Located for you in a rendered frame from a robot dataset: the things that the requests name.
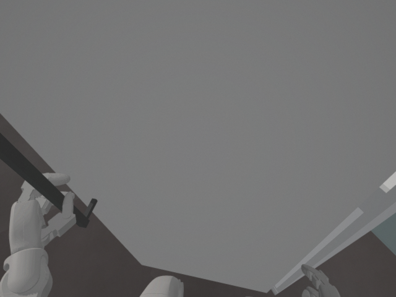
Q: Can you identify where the robot left thigh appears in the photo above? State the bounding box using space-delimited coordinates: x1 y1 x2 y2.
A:
140 275 184 297

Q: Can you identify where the fridge door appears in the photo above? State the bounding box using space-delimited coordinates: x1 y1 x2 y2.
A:
0 0 396 293

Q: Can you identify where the left robot forearm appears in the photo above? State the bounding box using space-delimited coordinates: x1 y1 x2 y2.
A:
0 247 53 297

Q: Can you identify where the left robot hand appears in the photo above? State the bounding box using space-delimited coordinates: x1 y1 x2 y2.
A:
9 173 76 255

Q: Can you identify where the right robot hand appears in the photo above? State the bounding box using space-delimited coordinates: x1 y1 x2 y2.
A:
301 264 340 297

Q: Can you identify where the handle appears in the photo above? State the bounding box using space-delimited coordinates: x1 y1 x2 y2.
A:
0 133 98 228

